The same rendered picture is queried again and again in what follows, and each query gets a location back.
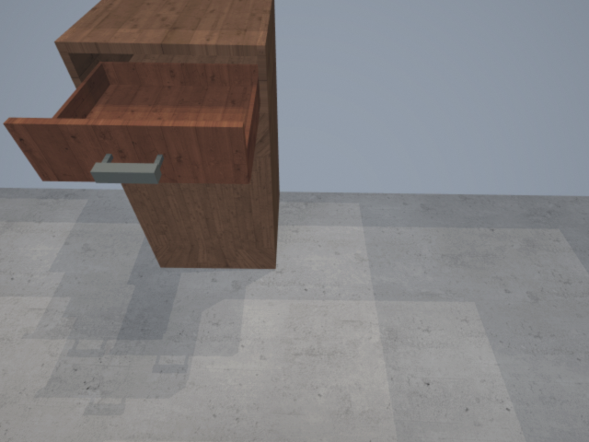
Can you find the drawer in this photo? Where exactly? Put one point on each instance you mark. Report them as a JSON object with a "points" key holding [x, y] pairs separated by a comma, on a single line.
{"points": [[203, 119]]}

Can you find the cabinet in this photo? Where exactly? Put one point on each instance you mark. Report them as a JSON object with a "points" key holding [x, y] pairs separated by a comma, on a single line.
{"points": [[195, 225]]}

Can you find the handle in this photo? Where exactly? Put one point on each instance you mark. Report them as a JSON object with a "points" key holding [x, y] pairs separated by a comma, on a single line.
{"points": [[146, 173]]}

